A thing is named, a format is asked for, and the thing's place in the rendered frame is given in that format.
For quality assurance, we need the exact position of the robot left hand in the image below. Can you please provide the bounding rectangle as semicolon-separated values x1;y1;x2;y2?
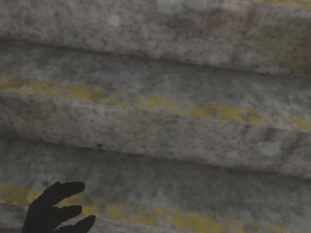
20;182;96;233

